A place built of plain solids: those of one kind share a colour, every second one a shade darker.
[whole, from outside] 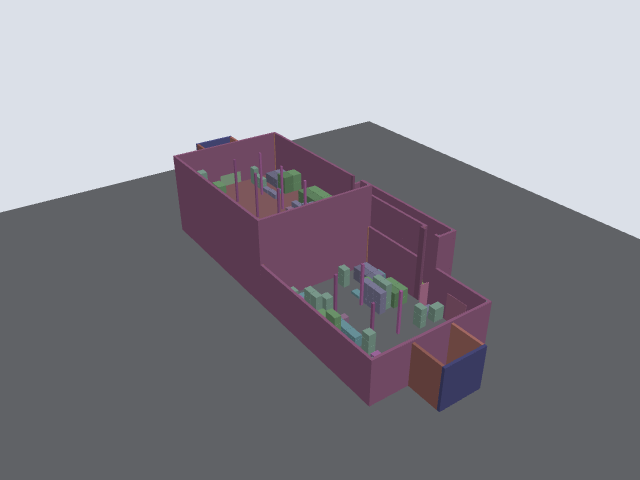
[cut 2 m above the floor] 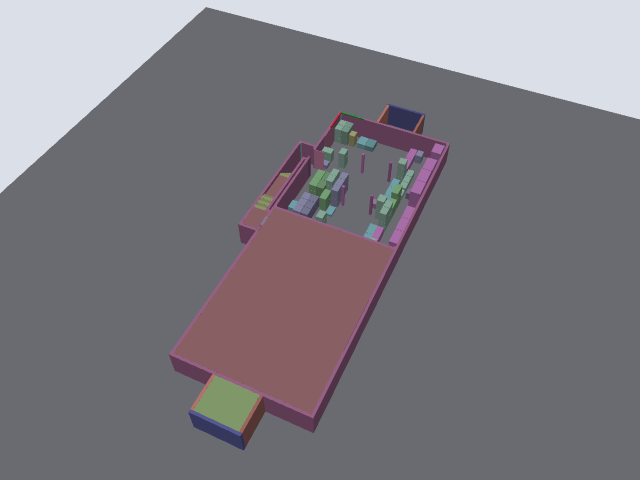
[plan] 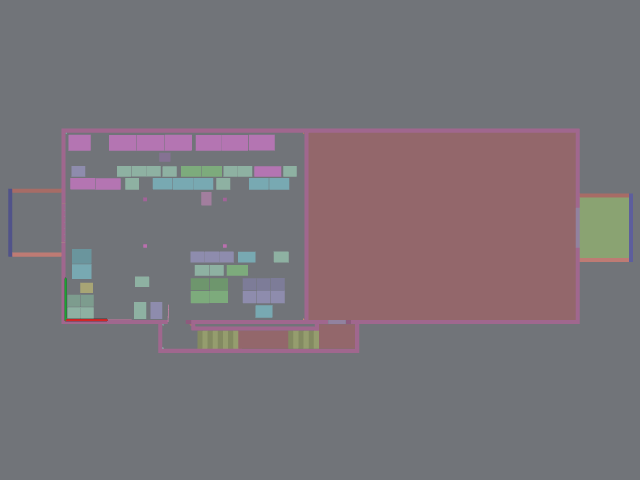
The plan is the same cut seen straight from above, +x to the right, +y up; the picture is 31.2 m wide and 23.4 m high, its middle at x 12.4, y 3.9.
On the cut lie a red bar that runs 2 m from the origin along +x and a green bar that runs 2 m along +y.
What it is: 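A bonded warehouse up a steep quayside street; two or three stores in a row up the hill, each one storey, its floor a whole storey over the one below; closed straight stairs of 38 to 42 degrees between two walls, 0.74 to 1.05 m broad, in lean-to passages along the stores' sides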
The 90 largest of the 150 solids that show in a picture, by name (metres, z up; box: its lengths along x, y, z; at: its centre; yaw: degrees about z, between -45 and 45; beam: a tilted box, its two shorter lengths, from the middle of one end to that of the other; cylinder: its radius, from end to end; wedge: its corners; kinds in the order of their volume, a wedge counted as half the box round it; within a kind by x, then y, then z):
{
 "raised_1": {"box": [3.93, 0.89, 1.77], "at": [10.38, -0.96, 0.83]},
 "raised_2": {"box": [1.76, 1.21, 3.06], "at": [13.23, -0.8, 1.48]},
 "raised_3": {"box": [13.03, 9.13, 3.06], "at": [18.35, 4.57, 1.48]},
 "wall_1": {"box": [0.2, 9.53, 3.41], "at": [-0.1, 4.57, 1.66]},
 "wall_2": {"box": [5.11, 0.2, 3.41], "at": [2.36, -0.1, 1.66]},
 "wall_3": {"box": [0.2, 1.61, 5.81], "at": [4.61, -0.8, 2.85]},
 "wall_4": {"box": [0.47, 0.2, 5.81], "at": [4.75, -0.1, 2.85]},
 "wall_5": {"box": [1.81, 0.2, 5.81], "at": [5.42, -1.51, 2.85]},
 "wall_6": {"box": [12.04, 0.2, 3.41], "at": [5.82, 9.23, 1.66]},
 "wall_7": {"box": [0.47, 0.2, 5.81], "at": [6.09, -0.1, 2.85]},
 "wall_8": {"box": [0.2, 0.52, 5.81], "at": [6.22, -0.26, 2.85]},
 "wall_9": {"box": [2.69, 0.2, 5.81], "at": [7.27, -1.51, 2.85]},
 "wall_10": {"box": [2.5, 0.2, 5.81], "at": [7.37, -0.42, 2.85]},
 "wall_11": {"box": [5.92, 0.2, 3.41], "at": [8.88, -0.1, 1.66]},
 "wall_12": {"box": [4.13, 0.2, 5.81], "at": [10.28, -0.42, 2.85]},
 "wall_13": {"box": [4.33, 0.2, 5.81], "at": [10.38, -1.51, 2.85]},
 "wall_14": {"box": [0.2, 9.53, 6.77], "at": [11.74, 4.57, 3.33]},
 "wall_15": {"box": [0.2, 0.52, 5.81], "at": [12.25, -0.26, 2.85]},
 "wall_16": {"box": [2.16, 0.2, 5.81], "at": [13.23, -1.51, 2.85]},
 "wall_17": {"box": [0.65, 0.2, 6.77], "at": [13.99, -0.1, 3.33]},
 "wall_18": {"box": [0.2, 1.61, 5.81], "at": [14.21, -0.8, 2.85]},
 "wall_19": {"box": [13.43, 0.2, 6.77], "at": [18.35, 9.23, 3.33]},
 "wall_20": {"box": [11.16, 0.2, 6.77], "at": [19.49, -0.1, 3.33]},
 "wall_21": {"box": [0.2, 9.53, 6.77], "at": [24.97, 4.57, 3.33]},
 "area_1": {"box": [2.4, 2.94, 3.06], "at": [26.27, 4.5, 1.48]},
 "area_side_1": {"box": [2.4, 0.2, 3.25], "at": [-1.4, 3.19, 1.57]},
 "area_side_2": {"box": [2.4, 0.2, 3.25], "at": [-1.4, 6.3, 1.57]},
 "area_side_3": {"box": [2.4, 0.2, 6.26], "at": [26.27, 2.93, 3.08]},
 "area_side_4": {"box": [2.4, 0.2, 6.26], "at": [26.27, 6.07, 3.08]},
 "lot_crates_1": {"box": [0.99, 0.51, 0.6], "at": [6.12, 7.24, 1.5]},
 "lot_crates_2": {"box": [0.9, 0.6, 0.6], "at": [6.55, 1.12, 0.91]},
 "lot_crates_3": {"box": [0.9, 0.6, 0.65], "at": [6.55, 1.74, 0.28]},
 "lot_crates_4": {"box": [0.9, 0.6, 0.6], "at": [6.55, 1.74, 0.91]},
 "lot_crates_5": {"box": [0.99, 0.51, 0.6], "at": [7.13, 7.24, 0.9]},
 "lot_crates_6": {"box": [0.9, 0.6, 0.6], "at": [7.46, 1.12, 0.91]},
 "lot_crates_7": {"box": [0.9, 0.6, 0.6], "at": [7.47, 1.74, 0.91]},
 "lot_crates_8": {"box": [1.03, 0.53, 0.67], "at": [8.37, 2.42, 0.28]},
 "lot_crates_9": {"box": [1.03, 0.53, 0.61], "at": [8.37, 2.42, 0.93]},
 "lot_crates_10": {"box": [1.07, 0.82, 0.56], "at": [16.9, 1.32, 3.86]},
 "lot_crates_11": {"box": [1.07, 0.82, 0.56], "at": [16.91, 0.47, 3.86]},
 "lot_crates_12": {"box": [1.07, 0.82, 0.56], "at": [17.99, 0.47, 3.86]},
 "lot_crates_13": {"box": [1.07, 0.82, 0.56], "at": [18.0, 1.31, 3.86]},
 "lot_crates_14": {"box": [1.1, 0.82, 0.77], "at": [21.13, 0.48, 3.35]},
 "lot_crates_15": {"box": [1.1, 0.82, 0.77], "at": [21.13, 1.31, 3.35]},
 "lot_crates_16": {"box": [1.1, 0.82, 0.72], "at": [21.13, 1.31, 4.09]},
 "lot_crates_17": {"box": [1.1, 0.82, 0.72], "at": [21.14, 0.48, 4.09]},
 "lot_crates_18": {"box": [1.18, 0.7, 0.77], "at": [24.12, 6.01, 3.35]},
 "lot_bales_1": {"box": [1.09, 0.77, 0.62], "at": [0.68, 8.64, 1.56]},
 "lot_bales_2": {"box": [1.22, 0.57, 0.75], "at": [0.83, 6.64, 0.33]},
 "lot_bales_3": {"box": [1.22, 0.57, 0.75], "at": [2.08, 6.63, 0.33]},
 "lot_bales_4": {"box": [1.33, 0.77, 0.67], "at": [2.78, 8.64, 1.67]},
 "lot_bales_5": {"box": [1.33, 0.77, 0.67], "at": [4.13, 8.64, 1.67]},
 "lot_bales_6": {"box": [1.33, 0.77, 0.67], "at": [5.48, 8.64, 1.0]},
 "lot_bales_7": {"box": [1.33, 0.77, 0.67], "at": [5.49, 8.64, 1.67]},
 "lot_bales_8": {"box": [1.27, 0.77, 0.71], "at": [6.98, 8.64, 0.3]},
 "lot_bales_9": {"box": [1.27, 0.77, 0.71], "at": [8.26, 8.64, 0.3]},
 "lot_bales_10": {"box": [1.27, 0.77, 0.71], "at": [9.56, 8.64, 0.3]},
 "lot_bales_11": {"box": [1.33, 0.51, 0.74], "at": [9.85, 7.24, 0.32]},
 "area_end_1": {"box": [0.2, 3.31, 3.25], "at": [-2.7, 4.74, 1.57]},
 "area_end_2": {"box": [0.2, 3.34, 6.26], "at": [27.57, 4.5, 3.08]},
 "lot_chests_1": {"box": [0.7, 0.51, 0.61], "at": [2.85, 7.25, 0.25]},
 "lot_chests_2": {"box": [0.7, 0.51, 0.61], "at": [3.58, 7.25, 0.25]},
 "lot_chests_3": {"box": [0.6, 0.83, 0.57], "at": [3.63, 0.46, 0.24]},
 "lot_chests_4": {"box": [0.6, 0.83, 0.52], "at": [3.63, 0.46, 0.78]},
 "lot_chests_5": {"box": [0.7, 0.52, 0.56], "at": [3.72, 1.86, 0.23]},
 "lot_chests_6": {"box": [0.7, 0.51, 0.61], "at": [4.29, 7.25, 0.25]},
 "lot_chests_7": {"box": [0.69, 0.53, 0.51], "at": [6.65, 2.42, 1.78]},
 "lot_chests_8": {"box": [0.69, 0.53, 0.51], "at": [7.36, 2.42, 1.78]},
 "lot_chests_9": {"box": [0.68, 0.57, 0.5], "at": [7.68, 6.64, 1.26]},
 "lot_chests_10": {"box": [0.68, 0.57, 0.5], "at": [7.69, 6.64, 1.77]},
 "lot_chests_11": {"box": [0.68, 0.51, 0.54], "at": [8.04, 7.25, 1.9]},
 "lot_chests_12": {"box": [0.68, 0.51, 0.54], "at": [8.05, 7.24, 1.36]},
 "lot_chests_13": {"box": [0.68, 0.51, 0.54], "at": [8.75, 7.24, 1.9]},
 "lot_chests_14": {"box": [0.68, 0.51, 0.54], "at": [8.75, 7.25, 0.81]},
 "lot_chests_15": {"box": [0.68, 0.51, 0.54], "at": [8.75, 7.25, 1.36]},
 "lot_chests_16": {"box": [0.72, 0.53, 0.53], "at": [10.51, 3.07, 0.21]},
 "lot_chests_17": {"box": [0.74, 0.57, 0.56], "at": [24.02, 7.47, 4.96]},
 "flight_1": {"box": [0.25, 0.89, 0.91], "at": [7.29, -0.96, 0.41]},
 "flight_2": {"box": [0.25, 0.89, 1.12], "at": [7.54, -0.96, 0.51]},
 "flight_3": {"box": [0.25, 0.89, 1.34], "at": [7.79, -0.96, 0.62]},
 "flight_4": {"box": [0.25, 0.89, 1.55], "at": [8.04, -0.96, 0.73]},
 "flight_5": {"box": [0.26, 0.89, 1.77], "at": [8.29, -0.96, 0.83]},
 "flight_6": {"box": [0.25, 0.89, 0.91], "at": [11.72, -0.96, 2.12]},
 "flight_7": {"box": [0.25, 0.89, 1.12], "at": [11.97, -0.96, 2.23]},
 "flight_8": {"box": [0.26, 0.89, 1.34], "at": [12.23, -0.96, 2.34]},
 "doorway_1": {"box": [0.87, 0.2, 3.06], "at": [13.23, -0.1, 1.48]},
 "doorway_2": {"box": [0.2, 1.94, 3.06], "at": [24.97, 4.5, 1.48]},
 "lot_cases_1": {"box": [0.58, 0.83, 0.44], "at": [4.42, 0.46, 0.17]},
 "lot_cases_2": {"box": [0.59, 0.82, 0.4], "at": [23.37, 1.32, 3.61]},
 "sack_barrow_1": {"box": [0.62, 0.5, 1.2], "at": [1.03, 1.57, 0.55]}
}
